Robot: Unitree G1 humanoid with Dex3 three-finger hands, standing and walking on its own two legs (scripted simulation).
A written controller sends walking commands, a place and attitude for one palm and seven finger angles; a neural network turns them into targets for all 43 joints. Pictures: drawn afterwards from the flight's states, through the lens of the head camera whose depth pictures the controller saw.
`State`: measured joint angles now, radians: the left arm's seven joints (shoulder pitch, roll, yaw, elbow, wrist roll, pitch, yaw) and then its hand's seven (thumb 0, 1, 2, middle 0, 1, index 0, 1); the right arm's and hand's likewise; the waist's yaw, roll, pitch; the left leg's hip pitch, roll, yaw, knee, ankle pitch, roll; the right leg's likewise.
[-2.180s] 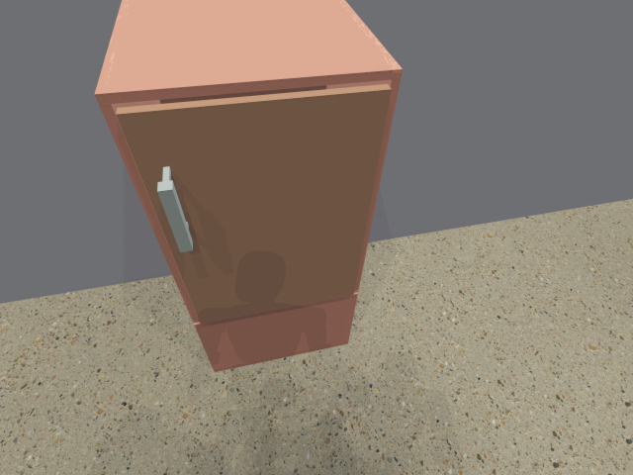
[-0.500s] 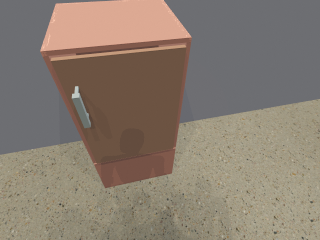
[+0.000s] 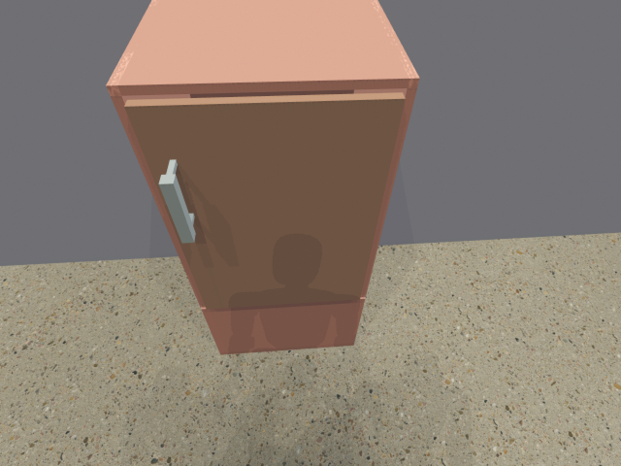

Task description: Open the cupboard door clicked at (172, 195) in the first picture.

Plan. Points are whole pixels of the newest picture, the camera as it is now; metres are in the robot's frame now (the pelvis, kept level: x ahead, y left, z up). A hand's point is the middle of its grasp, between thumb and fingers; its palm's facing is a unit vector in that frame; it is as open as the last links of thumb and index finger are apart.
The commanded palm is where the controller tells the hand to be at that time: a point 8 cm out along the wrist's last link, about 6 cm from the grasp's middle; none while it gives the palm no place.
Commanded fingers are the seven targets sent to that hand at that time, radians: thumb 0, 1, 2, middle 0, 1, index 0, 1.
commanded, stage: shuffle to correct the standing spot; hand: left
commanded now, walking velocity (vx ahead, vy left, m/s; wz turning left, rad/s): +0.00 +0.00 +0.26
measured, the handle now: (180, 202) +0.51 +0.27 +0.01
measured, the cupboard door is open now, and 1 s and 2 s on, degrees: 0 0 0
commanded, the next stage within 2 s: come to a stop and stand still in 0.10 s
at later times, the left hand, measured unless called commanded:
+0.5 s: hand out of the picture +0.08 +0.18 -0.17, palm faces +0.13 -0.97 -0.22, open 7.4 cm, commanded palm none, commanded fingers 0.00 0.90 0.90 -0.20 -0.30 -0.20 -0.30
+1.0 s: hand out of the picture +0.04 +0.12 -0.18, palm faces +0.12 -0.98 -0.16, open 7.3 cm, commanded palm none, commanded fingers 0.00 0.90 0.90 -0.20 -0.30 -0.20 -0.30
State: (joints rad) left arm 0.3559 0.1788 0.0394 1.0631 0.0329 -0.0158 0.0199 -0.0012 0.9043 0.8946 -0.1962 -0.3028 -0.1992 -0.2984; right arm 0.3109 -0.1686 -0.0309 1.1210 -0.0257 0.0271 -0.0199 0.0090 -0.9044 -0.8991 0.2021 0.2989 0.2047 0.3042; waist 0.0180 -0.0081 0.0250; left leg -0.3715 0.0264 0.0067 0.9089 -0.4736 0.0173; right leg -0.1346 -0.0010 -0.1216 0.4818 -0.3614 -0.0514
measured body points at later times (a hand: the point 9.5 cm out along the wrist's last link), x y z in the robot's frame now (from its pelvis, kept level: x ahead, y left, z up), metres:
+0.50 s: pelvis +0.05 -0.01 +0.00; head +0.08 +0.00 +0.45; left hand +0.08 +0.23 -0.15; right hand +0.18 -0.23 -0.14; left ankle +0.08 +0.10 -0.74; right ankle +0.06 -0.16 -0.70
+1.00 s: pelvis +0.03 -0.05 +0.01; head +0.04 -0.03 +0.45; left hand +0.03 +0.18 -0.16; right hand +0.04 -0.27 -0.15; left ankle +0.00 +0.05 -0.74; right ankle +0.07 -0.16 -0.74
